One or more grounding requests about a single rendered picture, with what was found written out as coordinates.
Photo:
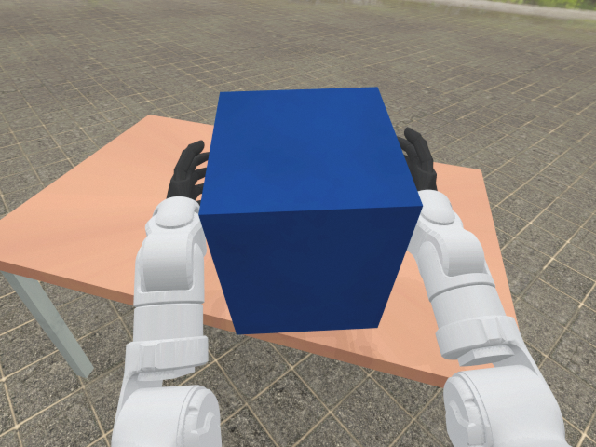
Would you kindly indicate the right robot upper arm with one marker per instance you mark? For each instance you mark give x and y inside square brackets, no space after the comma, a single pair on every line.
[505,406]

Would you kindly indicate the right robot hand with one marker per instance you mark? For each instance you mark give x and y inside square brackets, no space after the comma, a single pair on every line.
[419,160]

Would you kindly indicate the left robot hand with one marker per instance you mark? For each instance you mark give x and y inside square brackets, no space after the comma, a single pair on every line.
[185,176]

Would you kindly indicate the carton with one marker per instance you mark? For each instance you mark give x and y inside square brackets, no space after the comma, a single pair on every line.
[308,207]

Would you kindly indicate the table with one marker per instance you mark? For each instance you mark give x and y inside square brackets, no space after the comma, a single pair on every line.
[83,232]

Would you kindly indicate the robot left forearm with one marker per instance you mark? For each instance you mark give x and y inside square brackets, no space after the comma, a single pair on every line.
[168,339]

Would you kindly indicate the left robot upper arm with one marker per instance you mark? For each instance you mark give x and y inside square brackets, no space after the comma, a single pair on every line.
[169,416]

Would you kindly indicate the robot right forearm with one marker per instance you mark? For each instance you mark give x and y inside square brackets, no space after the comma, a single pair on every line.
[473,326]

